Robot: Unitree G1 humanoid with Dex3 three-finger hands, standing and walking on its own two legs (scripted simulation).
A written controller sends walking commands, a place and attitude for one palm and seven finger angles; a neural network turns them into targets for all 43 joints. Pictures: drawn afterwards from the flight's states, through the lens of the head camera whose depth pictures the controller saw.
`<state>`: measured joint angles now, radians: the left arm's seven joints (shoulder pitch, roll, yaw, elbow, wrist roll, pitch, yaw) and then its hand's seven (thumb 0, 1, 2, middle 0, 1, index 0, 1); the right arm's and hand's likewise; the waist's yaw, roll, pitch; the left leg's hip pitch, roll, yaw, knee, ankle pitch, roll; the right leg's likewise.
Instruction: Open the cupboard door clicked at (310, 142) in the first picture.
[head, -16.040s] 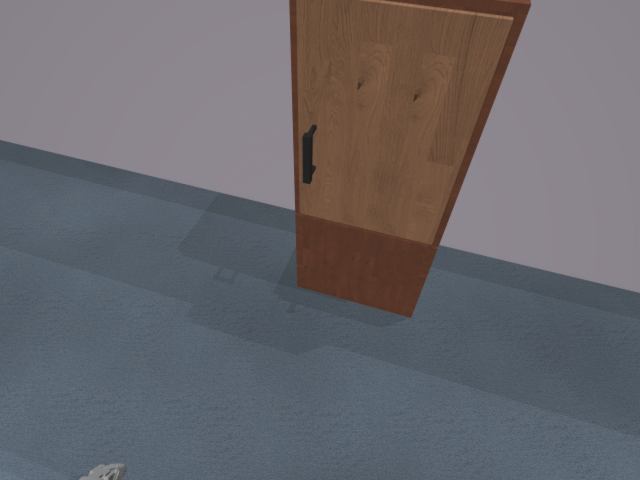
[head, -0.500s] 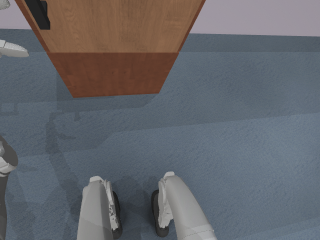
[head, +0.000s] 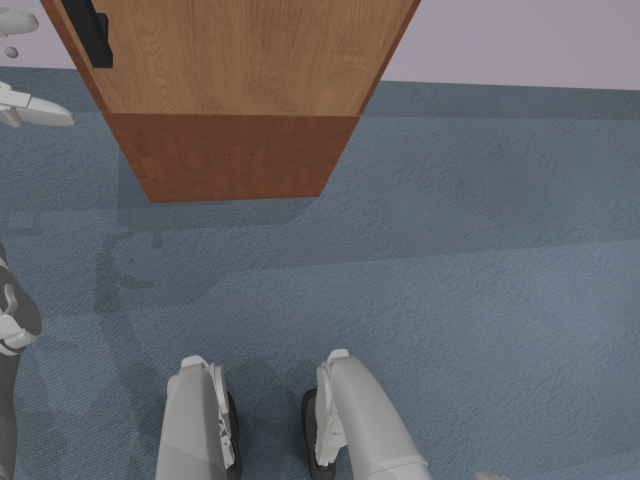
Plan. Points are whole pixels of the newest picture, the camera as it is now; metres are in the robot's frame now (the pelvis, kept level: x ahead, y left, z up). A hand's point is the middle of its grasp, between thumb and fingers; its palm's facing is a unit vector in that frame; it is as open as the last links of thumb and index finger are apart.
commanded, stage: slide the fingers in behind the handle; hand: left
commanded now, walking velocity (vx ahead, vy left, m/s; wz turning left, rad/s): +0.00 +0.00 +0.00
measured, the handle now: out of the picture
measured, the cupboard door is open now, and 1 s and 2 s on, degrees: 0 0 0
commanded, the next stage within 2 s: close the thumb around the handle in 1.70 s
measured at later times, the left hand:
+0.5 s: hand (51, 45) +0.56 +0.24 +0.05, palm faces +0.05 -1.00 -0.03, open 14.0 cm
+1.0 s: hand (91, 46) +0.56 +0.20 +0.06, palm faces +0.06 -1.00 -0.03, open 14.0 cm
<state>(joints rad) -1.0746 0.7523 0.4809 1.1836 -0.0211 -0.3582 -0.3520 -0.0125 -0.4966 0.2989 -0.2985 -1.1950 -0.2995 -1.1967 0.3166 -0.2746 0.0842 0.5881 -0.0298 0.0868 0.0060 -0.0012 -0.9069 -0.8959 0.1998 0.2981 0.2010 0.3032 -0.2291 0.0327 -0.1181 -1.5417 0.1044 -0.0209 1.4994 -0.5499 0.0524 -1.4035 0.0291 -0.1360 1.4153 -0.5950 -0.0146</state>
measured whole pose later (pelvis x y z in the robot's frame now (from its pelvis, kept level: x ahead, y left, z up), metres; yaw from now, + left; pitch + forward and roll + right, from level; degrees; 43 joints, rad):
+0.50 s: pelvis +0.00 +0.00 +0.00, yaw +0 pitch +33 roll -8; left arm -1.10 0.68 0.44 1.18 0.00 -0.34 -0.27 -0.01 -0.50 0.30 -0.30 -1.20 -0.30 -1.20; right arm 0.35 -0.26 0.08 0.61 -0.04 0.08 0.02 0.00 -0.91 -0.90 0.20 0.30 0.20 0.30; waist -0.24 0.04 -0.13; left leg -1.54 0.10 -0.01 1.49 -0.54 0.06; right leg -1.40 0.03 -0.13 1.40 -0.58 -0.01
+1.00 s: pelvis +0.00 -0.01 +0.01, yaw +1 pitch +32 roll -7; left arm -1.06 0.58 0.40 1.18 -0.01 -0.40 -0.19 -0.01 -0.50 0.30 -0.30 -1.20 -0.30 -1.20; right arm 0.34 -0.25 0.06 0.62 -0.05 0.09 0.04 0.00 -0.91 -0.90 0.20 0.30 0.20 0.30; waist -0.23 0.05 -0.14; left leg -1.49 0.10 -0.01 1.45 -0.54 0.04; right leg -1.36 0.03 -0.12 1.39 -0.59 -0.02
